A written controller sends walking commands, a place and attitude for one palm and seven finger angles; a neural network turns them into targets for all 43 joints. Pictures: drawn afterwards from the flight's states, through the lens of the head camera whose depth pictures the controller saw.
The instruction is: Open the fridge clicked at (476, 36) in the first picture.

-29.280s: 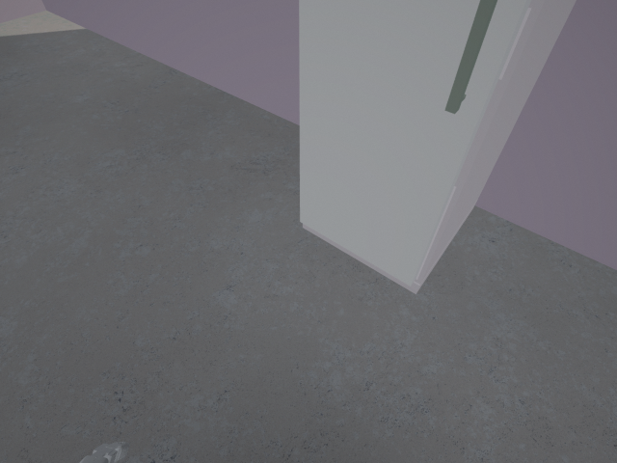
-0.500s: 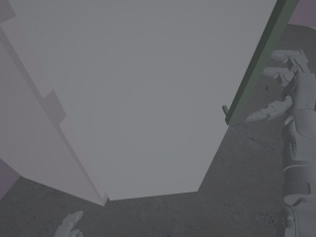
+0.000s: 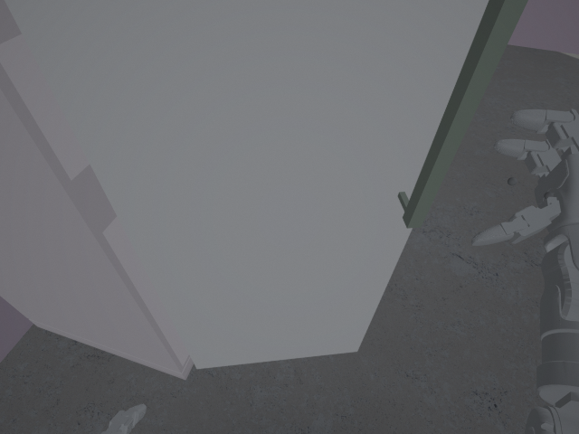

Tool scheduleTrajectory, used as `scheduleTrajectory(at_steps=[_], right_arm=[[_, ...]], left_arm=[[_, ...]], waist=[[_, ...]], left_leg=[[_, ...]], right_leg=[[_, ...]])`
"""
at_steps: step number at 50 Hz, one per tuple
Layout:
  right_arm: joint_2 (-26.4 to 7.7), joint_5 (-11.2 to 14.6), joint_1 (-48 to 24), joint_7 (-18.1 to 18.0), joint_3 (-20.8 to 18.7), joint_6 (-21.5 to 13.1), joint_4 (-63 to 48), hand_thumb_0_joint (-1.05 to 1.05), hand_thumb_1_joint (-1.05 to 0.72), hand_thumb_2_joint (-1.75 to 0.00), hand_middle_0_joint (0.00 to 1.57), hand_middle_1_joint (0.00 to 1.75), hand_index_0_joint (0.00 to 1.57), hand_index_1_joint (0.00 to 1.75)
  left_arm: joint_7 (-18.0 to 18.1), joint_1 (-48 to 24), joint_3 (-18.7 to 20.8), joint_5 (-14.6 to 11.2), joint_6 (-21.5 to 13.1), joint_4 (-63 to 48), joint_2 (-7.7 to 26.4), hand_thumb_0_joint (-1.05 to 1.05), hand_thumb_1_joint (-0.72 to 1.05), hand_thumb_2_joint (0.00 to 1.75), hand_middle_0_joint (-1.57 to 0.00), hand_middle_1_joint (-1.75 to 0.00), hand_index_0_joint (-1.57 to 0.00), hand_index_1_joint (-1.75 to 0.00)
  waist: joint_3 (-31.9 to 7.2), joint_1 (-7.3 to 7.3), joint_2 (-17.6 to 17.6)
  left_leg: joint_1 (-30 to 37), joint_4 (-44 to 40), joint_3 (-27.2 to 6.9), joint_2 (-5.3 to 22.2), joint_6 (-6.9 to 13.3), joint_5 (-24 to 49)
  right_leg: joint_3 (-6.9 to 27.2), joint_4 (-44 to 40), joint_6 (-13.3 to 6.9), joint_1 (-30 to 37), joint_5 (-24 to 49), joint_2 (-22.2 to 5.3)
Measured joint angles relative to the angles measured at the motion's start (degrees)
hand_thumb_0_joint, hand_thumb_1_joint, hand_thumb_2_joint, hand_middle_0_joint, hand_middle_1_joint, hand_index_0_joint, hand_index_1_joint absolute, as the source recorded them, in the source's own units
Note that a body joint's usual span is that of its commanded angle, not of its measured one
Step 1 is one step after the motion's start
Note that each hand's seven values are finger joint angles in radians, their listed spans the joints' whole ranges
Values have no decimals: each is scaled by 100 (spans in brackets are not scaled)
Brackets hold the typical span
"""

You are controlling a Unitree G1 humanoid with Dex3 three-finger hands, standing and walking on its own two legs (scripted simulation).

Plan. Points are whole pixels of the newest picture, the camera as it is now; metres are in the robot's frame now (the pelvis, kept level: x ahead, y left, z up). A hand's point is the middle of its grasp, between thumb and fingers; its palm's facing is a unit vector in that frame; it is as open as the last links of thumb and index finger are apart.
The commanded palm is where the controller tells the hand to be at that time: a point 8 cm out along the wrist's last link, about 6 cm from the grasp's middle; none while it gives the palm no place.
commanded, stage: slip the hand off the handle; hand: right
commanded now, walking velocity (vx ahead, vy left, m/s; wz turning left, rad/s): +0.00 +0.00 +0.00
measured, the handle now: (452, 97) +0.46 -0.16 +0.26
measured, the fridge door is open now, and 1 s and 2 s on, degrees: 66 66 66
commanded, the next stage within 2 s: draw the hand back to the body in 0.60 s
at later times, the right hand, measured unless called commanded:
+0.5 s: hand (544, 241) +0.29 -0.23 +0.20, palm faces +0.17 +0.97 -0.15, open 14.7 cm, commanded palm +0.27 -0.27 +0.20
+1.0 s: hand (558, 252) +0.28 -0.23 +0.20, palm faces +0.10 +0.99 -0.02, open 14.7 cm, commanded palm +0.23 -0.27 +0.20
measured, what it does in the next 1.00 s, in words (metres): stands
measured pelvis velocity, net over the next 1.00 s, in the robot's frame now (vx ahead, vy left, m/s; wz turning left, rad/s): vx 0.00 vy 0.02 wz -0.02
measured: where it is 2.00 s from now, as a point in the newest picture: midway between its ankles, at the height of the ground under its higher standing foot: outside the picture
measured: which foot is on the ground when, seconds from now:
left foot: down 0.00-1.00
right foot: down 0.00-1.00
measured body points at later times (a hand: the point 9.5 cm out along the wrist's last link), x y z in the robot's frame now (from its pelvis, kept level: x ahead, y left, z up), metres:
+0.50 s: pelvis -0.01 +0.02 +0.00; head -0.02 +0.03 +0.45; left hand +0.18 +0.24 -0.07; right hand +0.28 -0.28 +0.21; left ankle -0.01 +0.13 -0.73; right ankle +0.01 -0.11 -0.73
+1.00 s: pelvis +0.00 +0.02 +0.01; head -0.04 +0.04 +0.46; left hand +0.19 +0.24 -0.06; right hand +0.26 -0.29 +0.21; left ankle -0.01 +0.13 -0.73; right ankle +0.01 -0.11 -0.73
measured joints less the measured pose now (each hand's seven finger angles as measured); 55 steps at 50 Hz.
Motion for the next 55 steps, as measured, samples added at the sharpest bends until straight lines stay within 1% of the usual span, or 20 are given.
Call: scheduleTrajectory(at_steps=[5,9,17,23,27,31,37,38,39,41,43,44,45,46,50,52,55], right_arm=[[140,-29,424,-144,3,130,-521,-2,55,-20,26,115,26,115],[212,11,762,-180,41,197,-938,-2,55,-20,26,115,26,115],[262,193,1245,-65,84,455,-1500,-1,55,-20,26,115,26,115],[279,282,1462,31,101,533,-1757,-1,55,-20,26,115,26,115],[259,339,1522,113,79,523,-1804,-1,56,-20,26,115,26,115],[227,359,1428,138,67,516,-1732,-1,56,-20,26,115,26,115],[177,336,1222,167,85,524,-1537,-1,56,-20,26,115,26,115],[174,463,1194,241,71,666,-1481,-1,56,-20,26,115,26,115],[173,599,1174,336,42,974,-1444,-1,56,-20,26,115,26,115],[131,782,1186,524,-51,1762,-1437,-1,55,-20,26,115,26,115],[41,850,1302,619,-162,2489,-1546,-2,55,-20,26,115,26,115],[5,861,1415,614,-223,2730,-1678,-2,55,-20,26,115,26,115],[-10,876,1556,583,-283,2872,-1859,-2,55,-20,26,115,26,115],[-2,896,1706,544,-333,2926,-2060,-2,55,-20,26,115,26,115],[165,1026,2124,492,-400,2859,-2697,-2,55,-20,25,115,25,115],[228,1033,2241,500,-369,2915,-2861,-1,55,-20,25,115,25,115],[269,967,2395,469,-283,3105,-3025,-1,55,-20,25,115,26,115]], left_arm=[[2,-142,-35,16,-48,-66,-51,1,90,90,-20,-30,-20,-30],[6,-259,-69,10,-107,-119,-79,1,90,90,-20,-30,-20,-30],[91,-559,-156,-27,-204,-157,-74,1,90,90,-20,-30,-20,-30],[173,-728,-197,-26,-301,-177,-49,1,90,90,-20,-30,-20,-30],[217,-782,-229,-14,-353,-150,-46,1,90,90,-20,-30,-20,-30],[256,-768,-243,-17,-406,-102,-45,1,90,90,-20,-30,-20,-30],[275,-698,-250,-11,-451,-21,-39,1,90,90,-20,-30,-20,-30],[283,-676,-260,-49,-450,-3,-31,1,90,90,-20,-30,-20,-30],[298,-648,-278,-101,-435,13,-18,1,90,90,-20,-30,-20,-30],[338,-590,-322,-177,-409,14,12,1,90,90,-20,-30,-20,-30],[343,-560,-348,-220,-406,-33,47,1,90,90,-20,-30,-20,-30],[326,-555,-347,-227,-417,-76,60,2,90,90,-20,-30,-20,-30],[301,-554,-337,-231,-438,-126,69,2,90,90,-20,-30,-20,-30],[274,-552,-322,-232,-469,-176,75,2,90,90,-20,-30,-20,-30],[211,-590,-275,-230,-571,-252,83,2,90,90,-20,-30,-20,-30],[212,-645,-281,-233,-561,-249,83,2,90,90,-20,-30,-20,-30],[242,-753,-306,-235,-530,-257,75,1,90,90,-20,-30,-20,-30]], waist=[[0,-30,-4],[-12,-104,-28],[11,-294,-52],[78,-395,-55],[107,-418,-47],[136,-424,-51],[151,-369,-70],[143,-365,-79],[133,-362,-91],[85,-350,-113],[33,-323,-147],[11,-307,-165],[-4,-296,-182],[-17,-295,-197],[-63,-390,-206],[-73,-446,-189],[-46,-512,-167]], left_leg=[[72,-2,-19,-7,7,4],[179,-23,-4,-11,19,4],[377,-58,91,-4,59,6],[449,-64,177,-14,100,17],[462,-54,217,-23,125,18],[468,-43,255,-35,146,16],[410,-13,254,-44,160,12],[422,-27,242,-46,160,16],[466,-68,229,-47,158,27],[573,-174,197,-43,149,58],[679,-270,160,-42,139,84],[726,-306,140,-42,133,93],[770,-336,120,-42,128,98],[811,-359,104,-42,123,101],[937,-397,93,-30,102,87],[985,-401,115,-16,96,78],[1052,-420,156,2,91,83]], right_leg=[[-18,-23,6,91,9,-6],[-2,-54,20,196,20,-9],[93,-134,60,376,87,6],[180,-158,99,423,141,2],[222,-166,125,432,166,-5],[261,-154,146,423,177,-15],[264,-140,158,376,181,-25],[251,-160,157,396,183,-26],[238,-206,155,447,192,-25],[204,-332,148,577,222,-19],[164,-440,137,703,241,-16],[142,-482,133,761,245,-15],[121,-515,130,814,244,-15],[104,-538,127,860,240,-15],[92,-555,112,977,212,-2],[114,-552,105,1011,209,13],[154,-555,97,1051,222,34]])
